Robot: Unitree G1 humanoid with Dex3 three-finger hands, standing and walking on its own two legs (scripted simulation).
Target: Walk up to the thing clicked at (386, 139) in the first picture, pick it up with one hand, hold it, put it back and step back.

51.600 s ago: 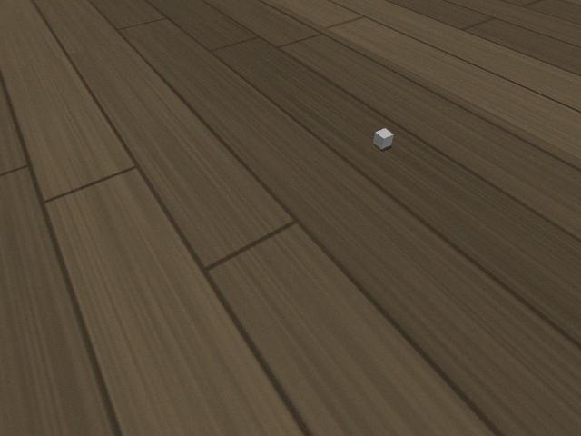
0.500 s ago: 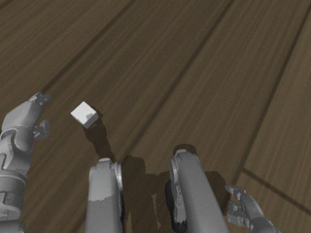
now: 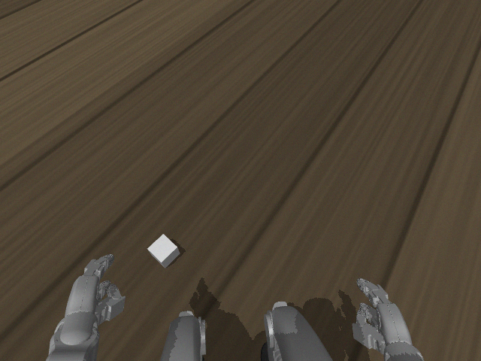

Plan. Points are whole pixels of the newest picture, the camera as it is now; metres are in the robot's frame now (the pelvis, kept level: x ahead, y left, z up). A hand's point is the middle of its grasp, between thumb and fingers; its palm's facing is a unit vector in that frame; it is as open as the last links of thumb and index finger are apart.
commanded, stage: home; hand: left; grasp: from above
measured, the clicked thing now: (164, 251) +0.51 +0.22 -0.60
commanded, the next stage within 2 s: none
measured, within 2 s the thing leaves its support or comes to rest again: neither
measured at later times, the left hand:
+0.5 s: hand (92, 339) +0.19 +0.19 +0.04, palm faces +0.09 -0.97 -0.22, open 7.4 cm
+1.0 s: hand (96, 339) +0.19 +0.19 +0.04, palm faces +0.07 -0.98 -0.21, open 7.4 cm
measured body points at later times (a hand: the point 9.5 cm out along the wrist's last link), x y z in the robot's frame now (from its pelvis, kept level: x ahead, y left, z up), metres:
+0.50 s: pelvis +0.04 +0.00 +0.08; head +0.05 +0.00 +0.53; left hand +0.19 +0.24 +0.06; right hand +0.21 -0.24 +0.03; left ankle +0.04 +0.12 -0.60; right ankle +0.05 -0.13 -0.60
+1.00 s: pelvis +0.04 +0.00 +0.08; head +0.05 +0.00 +0.53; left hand +0.19 +0.24 +0.05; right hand +0.20 -0.24 +0.02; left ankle +0.04 +0.12 -0.60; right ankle +0.05 -0.13 -0.60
